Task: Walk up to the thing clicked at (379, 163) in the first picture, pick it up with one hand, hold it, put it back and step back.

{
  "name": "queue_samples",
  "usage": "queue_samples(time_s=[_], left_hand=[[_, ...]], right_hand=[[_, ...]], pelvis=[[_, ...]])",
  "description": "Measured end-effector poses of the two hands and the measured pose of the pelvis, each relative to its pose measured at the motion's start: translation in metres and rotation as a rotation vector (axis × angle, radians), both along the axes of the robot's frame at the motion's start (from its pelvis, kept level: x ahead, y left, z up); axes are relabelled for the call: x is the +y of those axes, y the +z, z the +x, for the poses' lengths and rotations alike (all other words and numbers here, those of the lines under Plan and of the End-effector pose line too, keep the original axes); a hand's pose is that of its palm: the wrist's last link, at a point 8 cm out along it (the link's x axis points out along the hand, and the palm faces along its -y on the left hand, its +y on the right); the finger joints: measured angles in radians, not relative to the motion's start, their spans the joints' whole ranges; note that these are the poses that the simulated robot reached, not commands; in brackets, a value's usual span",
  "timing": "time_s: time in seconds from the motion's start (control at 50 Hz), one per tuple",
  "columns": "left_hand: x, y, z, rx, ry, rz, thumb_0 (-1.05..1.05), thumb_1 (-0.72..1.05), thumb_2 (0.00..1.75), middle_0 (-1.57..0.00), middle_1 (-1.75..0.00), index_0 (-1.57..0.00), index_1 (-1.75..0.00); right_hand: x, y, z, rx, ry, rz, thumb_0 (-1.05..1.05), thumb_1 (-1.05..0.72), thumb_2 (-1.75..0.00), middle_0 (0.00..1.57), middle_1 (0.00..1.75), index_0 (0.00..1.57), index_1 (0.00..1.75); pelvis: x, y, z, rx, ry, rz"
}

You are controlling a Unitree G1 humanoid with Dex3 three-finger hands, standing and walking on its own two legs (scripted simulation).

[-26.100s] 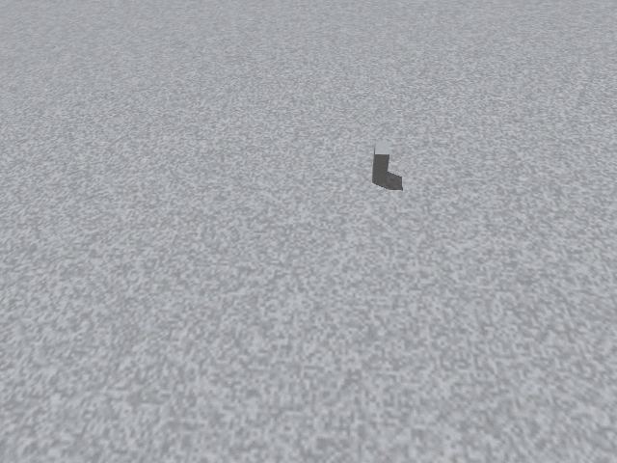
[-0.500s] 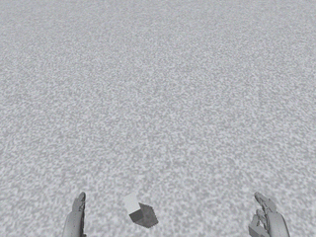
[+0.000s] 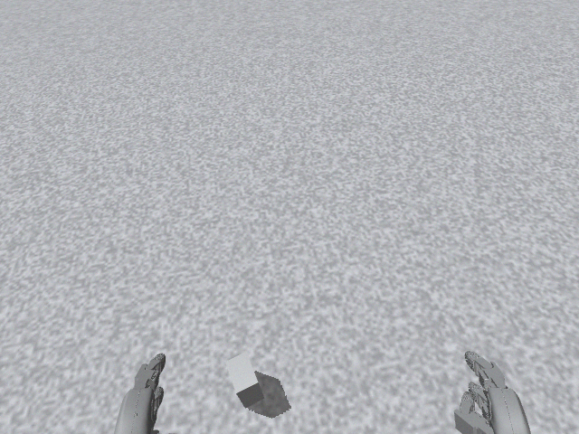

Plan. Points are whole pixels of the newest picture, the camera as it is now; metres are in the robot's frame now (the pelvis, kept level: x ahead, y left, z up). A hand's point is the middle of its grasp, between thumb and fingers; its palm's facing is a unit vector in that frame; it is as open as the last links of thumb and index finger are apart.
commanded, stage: stand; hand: left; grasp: from the side
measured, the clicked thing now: (245, 380) +0.38 +0.19 -0.64
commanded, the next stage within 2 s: none
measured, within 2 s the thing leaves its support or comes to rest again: neither
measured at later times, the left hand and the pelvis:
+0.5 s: hand out of the picture +0.07 +0.25 -0.11, palm faces +0.00 -0.94 -0.34, open 7.5 cm; pelvis -0.01 +0.01 +0.04, yaw +0 degrees
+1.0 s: hand out of the picture +0.01 +0.25 -0.11, palm faces -0.01 -0.94 -0.35, open 7.4 cm; pelvis -0.02 +0.00 +0.05, yaw +1 degrees
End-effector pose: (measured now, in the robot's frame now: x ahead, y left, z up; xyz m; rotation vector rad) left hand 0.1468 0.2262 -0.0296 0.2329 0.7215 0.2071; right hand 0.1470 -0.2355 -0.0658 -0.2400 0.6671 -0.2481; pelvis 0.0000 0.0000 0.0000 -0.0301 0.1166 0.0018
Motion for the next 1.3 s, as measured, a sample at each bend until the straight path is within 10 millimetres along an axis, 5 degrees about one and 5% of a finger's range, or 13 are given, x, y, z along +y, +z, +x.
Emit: queue_samples(time_s=[0.2, 0.3, 0.42, 0.7, 0.94, 1.3], left_hand=[[0.023, -0.032, -0.012, 0.114, -0.095, 0.045, 0.0, 0.3, 0.74, -0.2, -0.28, -0.2, -0.28], [0.045, -0.042, -0.038, 0.224, -0.057, 0.049, 0.0, 0.62, 0.84, -0.21, -0.29, -0.21, -0.3], [0.062, -0.045, -0.069, 0.337, -0.007, 0.05, 0.01, 0.81, 0.88, -0.21, -0.3, -0.21, -0.3], [0.07, -0.041, -0.113, 0.474, 0.048, 0.033, 0.01, 0.9, 0.9, -0.21, -0.3, -0.21, -0.3], [0.07, -0.039, -0.137, 0.546, 0.068, 0.041, 0.01, 0.9, 0.9, -0.21, -0.3, -0.21, -0.3], [0.06, -0.04, -0.112, 0.544, 0.046, 0.029, 0.01, 0.9, 0.9, -0.21, -0.3, -0.21, -0.3]], right_hand=[[-0.02, -0.017, -0.02, 0.269, 0.122, -0.033, 0.01, -0.9, -0.9, 0.2, 0.3, 0.21, 0.3], [-0.038, -0.013, -0.045, 0.358, 0.068, -0.031, 0.01, -0.9, -0.9, 0.2, 0.3, 0.21, 0.3], [-0.046, -0.009, -0.071, 0.442, 0.021, -0.033, 0.01, -0.91, -0.9, 0.2, 0.3, 0.2, 0.3], [-0.027, -0.01, -0.096, 0.53, 0.013, 0.028, 0.01, -0.91, -0.9, 0.2, 0.3, 0.2, 0.3], [-0.04, -0.011, -0.109, 0.579, -0.003, 0.03, 0.0, -0.91, -0.9, 0.2, 0.3, 0.2, 0.3], [-0.052, -0.008, -0.109, 0.609, -0.028, 0.02, 0.0, -0.91, -0.9, 0.2, 0.3, 0.2, 0.3]], pelvis=[[-0.003, 0.011, -0.007, -0.082, 0.002, 0.032], [-0.001, 0.021, -0.007, -0.11, 0.003, 0.034], [0.005, 0.032, -0.007, -0.141, 0.003, 0.031], [0.011, 0.049, -0.017, -0.192, 0.007, 0.035], [0.005, 0.053, -0.024, -0.191, 0.011, 0.036], [0.0, 0.055, -0.013, -0.181, 0.002, 0.034]])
